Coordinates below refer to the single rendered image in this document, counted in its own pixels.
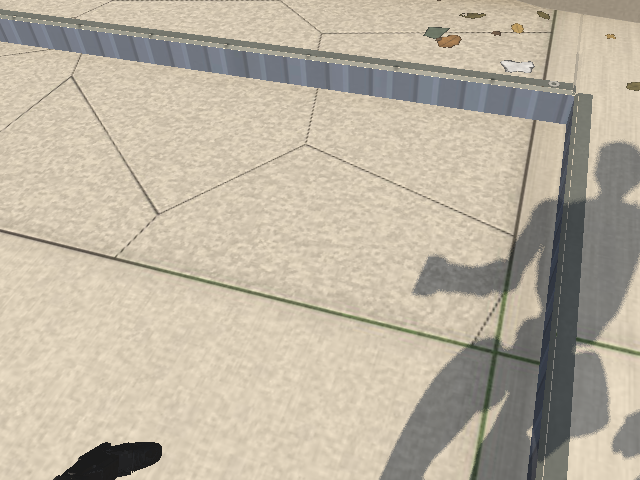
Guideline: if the left robot hand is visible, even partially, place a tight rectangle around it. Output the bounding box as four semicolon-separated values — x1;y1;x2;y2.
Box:
53;442;162;480

